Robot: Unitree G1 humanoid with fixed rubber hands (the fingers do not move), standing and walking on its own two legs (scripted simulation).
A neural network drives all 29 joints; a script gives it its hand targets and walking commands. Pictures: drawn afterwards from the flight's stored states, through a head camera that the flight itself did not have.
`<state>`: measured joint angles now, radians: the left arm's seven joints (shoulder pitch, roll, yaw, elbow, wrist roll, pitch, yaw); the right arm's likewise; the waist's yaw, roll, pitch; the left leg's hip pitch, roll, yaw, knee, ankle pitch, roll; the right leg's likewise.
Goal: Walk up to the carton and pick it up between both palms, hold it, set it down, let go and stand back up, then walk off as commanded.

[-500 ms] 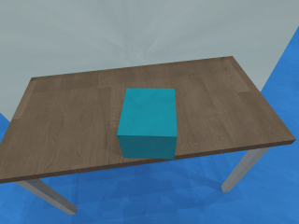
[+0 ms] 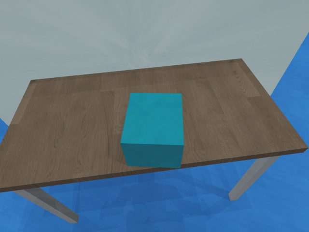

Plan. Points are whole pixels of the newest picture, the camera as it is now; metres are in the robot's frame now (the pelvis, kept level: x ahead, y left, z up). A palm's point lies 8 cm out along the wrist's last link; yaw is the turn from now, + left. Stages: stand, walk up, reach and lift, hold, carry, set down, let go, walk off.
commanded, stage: stand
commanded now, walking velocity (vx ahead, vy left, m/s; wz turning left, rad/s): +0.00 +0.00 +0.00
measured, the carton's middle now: (154, 129) +0.43 +0.03 -0.03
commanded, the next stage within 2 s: walk up in 0.32 s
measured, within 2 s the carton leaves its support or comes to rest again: neither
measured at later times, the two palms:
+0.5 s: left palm out of the picture +0.06 +0.30 -0.12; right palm out of the picture +0.06 -0.31 -0.11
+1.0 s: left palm out of the picture +0.04 +0.21 -0.12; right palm out of the picture +0.07 -0.43 -0.13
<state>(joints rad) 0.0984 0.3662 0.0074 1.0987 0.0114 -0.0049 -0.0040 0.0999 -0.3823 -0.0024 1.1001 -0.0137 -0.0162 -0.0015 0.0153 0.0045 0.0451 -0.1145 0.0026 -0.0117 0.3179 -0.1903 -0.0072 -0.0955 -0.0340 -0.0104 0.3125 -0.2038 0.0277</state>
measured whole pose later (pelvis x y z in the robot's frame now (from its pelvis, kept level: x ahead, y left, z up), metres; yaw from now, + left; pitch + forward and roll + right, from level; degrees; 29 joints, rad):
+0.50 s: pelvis -0.01 +0.00 +0.00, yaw +0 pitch -2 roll +0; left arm 0.11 0.37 0.01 1.11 0.01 -0.01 0.00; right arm 0.12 -0.38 -0.01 1.08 -0.01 -0.01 0.00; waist 0.00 0.00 0.06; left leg -0.11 0.01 -0.01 0.32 -0.17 -0.01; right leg -0.09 -0.03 -0.01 0.31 -0.18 0.03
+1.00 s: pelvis +0.01 -0.10 -0.01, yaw +2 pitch -3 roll +1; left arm 0.20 0.34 0.08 0.98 0.04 0.03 -0.04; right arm 0.24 -0.43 -0.06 0.95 -0.02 0.02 -0.02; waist 0.02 0.03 0.08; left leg -0.34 -0.03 -0.10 0.86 -0.49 -0.01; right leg -0.25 -0.03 0.00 0.54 -0.27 0.00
